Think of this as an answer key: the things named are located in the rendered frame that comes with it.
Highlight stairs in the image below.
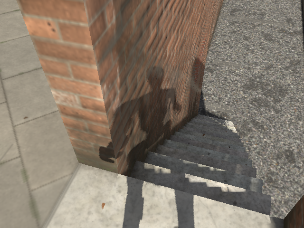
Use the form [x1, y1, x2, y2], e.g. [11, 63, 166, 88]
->
[129, 114, 272, 216]

